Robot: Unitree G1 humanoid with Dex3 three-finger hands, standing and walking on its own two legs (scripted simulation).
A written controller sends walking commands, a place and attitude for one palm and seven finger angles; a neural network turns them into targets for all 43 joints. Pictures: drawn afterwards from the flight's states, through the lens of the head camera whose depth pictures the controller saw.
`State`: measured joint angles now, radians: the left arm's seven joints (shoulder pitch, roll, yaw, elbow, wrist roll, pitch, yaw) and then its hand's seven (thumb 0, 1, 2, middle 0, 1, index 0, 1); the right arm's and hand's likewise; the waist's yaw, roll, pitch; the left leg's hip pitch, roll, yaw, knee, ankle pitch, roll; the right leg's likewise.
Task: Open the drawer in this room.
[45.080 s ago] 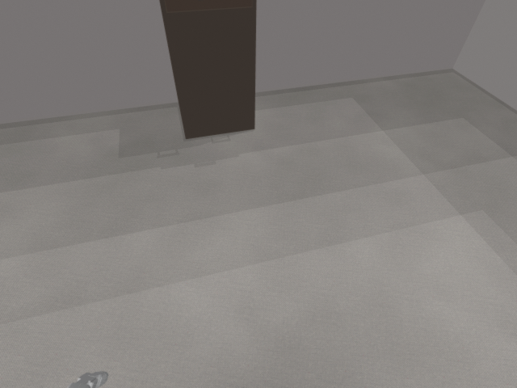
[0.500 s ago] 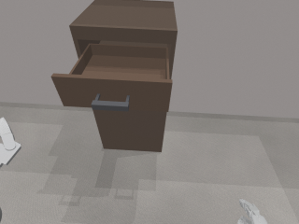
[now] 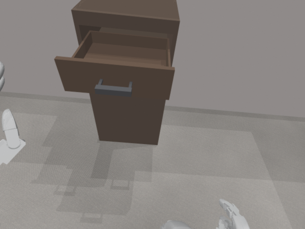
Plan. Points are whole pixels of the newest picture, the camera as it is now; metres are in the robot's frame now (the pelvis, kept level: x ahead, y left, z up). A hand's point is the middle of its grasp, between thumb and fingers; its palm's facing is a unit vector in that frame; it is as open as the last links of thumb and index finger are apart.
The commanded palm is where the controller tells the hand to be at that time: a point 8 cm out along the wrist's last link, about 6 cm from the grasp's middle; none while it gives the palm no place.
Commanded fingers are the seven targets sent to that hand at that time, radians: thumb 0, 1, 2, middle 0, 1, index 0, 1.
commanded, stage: stop stepping back and stand still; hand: left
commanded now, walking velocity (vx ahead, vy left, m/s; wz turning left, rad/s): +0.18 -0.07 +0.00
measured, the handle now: (114, 86) +0.56 +0.16 +0.05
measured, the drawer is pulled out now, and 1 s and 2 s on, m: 0.29 0.29 0.29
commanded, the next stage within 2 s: let the arm hang, fingers relaxed in 0.72 s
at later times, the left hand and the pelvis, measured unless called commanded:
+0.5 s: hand (45, 128) +0.22 +0.20 +0.23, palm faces +0.38 -0.80 -0.47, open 7.4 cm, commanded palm +0.16 +0.25 +0.24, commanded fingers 0.00 0.90 0.90 -0.20 -0.30 -0.20 -0.30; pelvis +0.02 -0.02 +0.00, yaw -2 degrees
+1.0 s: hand (75, 205) +0.20 +0.21 -0.06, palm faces +0.03 -0.92 -0.39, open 7.4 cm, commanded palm none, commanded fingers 0.00 0.90 0.90 -0.20 -0.30 -0.20 -0.30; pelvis +0.01 -0.01 +0.00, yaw -1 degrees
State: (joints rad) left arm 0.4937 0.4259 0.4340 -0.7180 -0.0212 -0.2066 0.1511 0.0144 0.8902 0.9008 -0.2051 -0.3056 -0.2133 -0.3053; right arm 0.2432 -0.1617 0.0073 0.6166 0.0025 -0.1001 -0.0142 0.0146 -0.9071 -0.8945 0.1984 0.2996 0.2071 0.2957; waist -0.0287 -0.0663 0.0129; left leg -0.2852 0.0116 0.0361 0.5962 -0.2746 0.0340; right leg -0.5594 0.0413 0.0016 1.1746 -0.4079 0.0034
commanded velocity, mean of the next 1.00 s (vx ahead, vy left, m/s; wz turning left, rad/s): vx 0.01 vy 0.00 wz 0.00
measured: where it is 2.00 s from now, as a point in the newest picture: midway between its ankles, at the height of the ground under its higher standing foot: outside the picture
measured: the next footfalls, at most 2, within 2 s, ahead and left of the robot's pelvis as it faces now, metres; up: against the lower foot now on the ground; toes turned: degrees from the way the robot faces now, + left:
right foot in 0.20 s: +0.04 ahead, -0.13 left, +0.00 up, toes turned -5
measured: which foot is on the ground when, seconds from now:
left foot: down 0.00-1.00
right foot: up 0.00-0.18, down 0.20-1.00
